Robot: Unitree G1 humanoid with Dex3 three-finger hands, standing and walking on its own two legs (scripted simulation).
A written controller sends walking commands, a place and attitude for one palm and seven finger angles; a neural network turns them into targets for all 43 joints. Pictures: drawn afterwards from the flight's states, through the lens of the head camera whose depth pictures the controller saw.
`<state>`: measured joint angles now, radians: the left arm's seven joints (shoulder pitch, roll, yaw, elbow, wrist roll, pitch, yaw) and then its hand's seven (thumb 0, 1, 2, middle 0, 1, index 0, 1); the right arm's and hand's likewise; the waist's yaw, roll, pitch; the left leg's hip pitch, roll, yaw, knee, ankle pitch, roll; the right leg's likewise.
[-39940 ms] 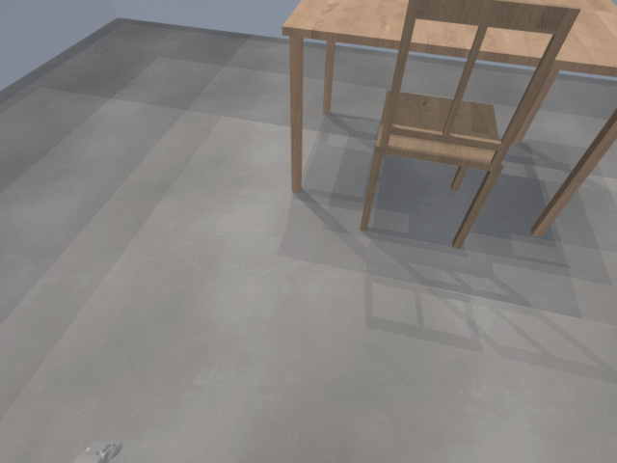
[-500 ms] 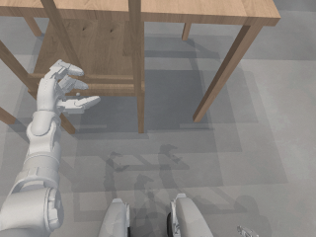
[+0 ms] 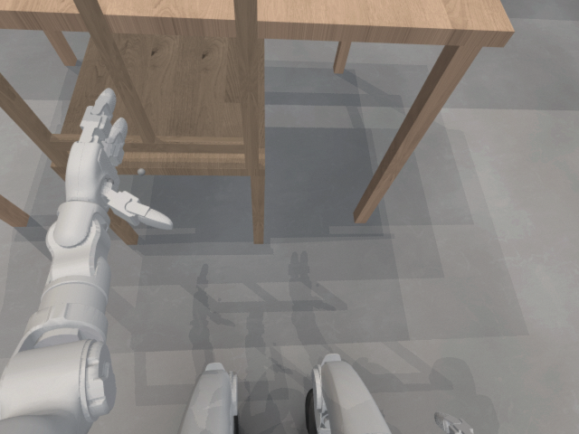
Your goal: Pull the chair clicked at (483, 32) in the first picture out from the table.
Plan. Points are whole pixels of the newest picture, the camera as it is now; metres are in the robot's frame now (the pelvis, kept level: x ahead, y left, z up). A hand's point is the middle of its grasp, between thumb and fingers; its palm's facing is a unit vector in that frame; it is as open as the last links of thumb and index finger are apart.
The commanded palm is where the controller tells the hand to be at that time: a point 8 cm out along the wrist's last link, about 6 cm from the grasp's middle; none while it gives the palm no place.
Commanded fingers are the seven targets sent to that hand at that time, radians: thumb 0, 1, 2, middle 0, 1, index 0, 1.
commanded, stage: draw the fingers out of the gap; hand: left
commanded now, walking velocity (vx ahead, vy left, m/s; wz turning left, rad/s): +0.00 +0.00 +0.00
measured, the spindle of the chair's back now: (116, 67) +0.62 +0.23 +0.05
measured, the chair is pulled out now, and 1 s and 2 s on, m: -0.10 -0.10 -0.10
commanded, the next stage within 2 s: draw the hand back to the body in 0.80 s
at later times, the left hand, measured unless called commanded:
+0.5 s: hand (127, 222) +0.39 +0.19 +0.02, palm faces -0.02 -1.00 -0.05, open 17.5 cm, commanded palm +0.36 +0.24 +0.03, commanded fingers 0.00 -0.55 0.20 0.00 0.00 0.00 0.00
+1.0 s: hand (114, 286) +0.30 +0.19 +0.03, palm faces -0.02 -1.00 -0.03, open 17.5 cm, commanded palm +0.28 +0.25 +0.05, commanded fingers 0.00 -0.55 0.20 0.00 0.00 0.00 0.00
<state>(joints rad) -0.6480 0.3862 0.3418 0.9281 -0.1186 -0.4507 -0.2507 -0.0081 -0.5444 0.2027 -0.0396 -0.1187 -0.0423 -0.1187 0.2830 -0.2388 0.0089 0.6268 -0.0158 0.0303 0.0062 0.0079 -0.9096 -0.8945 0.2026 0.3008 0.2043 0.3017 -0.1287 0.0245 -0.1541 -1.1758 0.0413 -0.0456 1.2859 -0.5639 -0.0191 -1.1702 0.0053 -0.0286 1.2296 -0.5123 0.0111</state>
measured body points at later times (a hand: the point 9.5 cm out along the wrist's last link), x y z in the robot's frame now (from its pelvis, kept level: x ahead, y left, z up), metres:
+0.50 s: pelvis +0.01 +0.01 +0.01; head +0.13 +0.02 +0.45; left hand +0.38 +0.25 +0.03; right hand +0.11 -0.25 -0.10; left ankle +0.01 +0.13 -0.62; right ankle +0.03 -0.13 -0.62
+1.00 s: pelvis +0.00 +0.00 +0.01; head +0.10 +0.02 +0.44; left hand +0.30 +0.25 +0.03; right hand +0.18 -0.24 -0.09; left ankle +0.01 +0.13 -0.62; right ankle +0.03 -0.13 -0.62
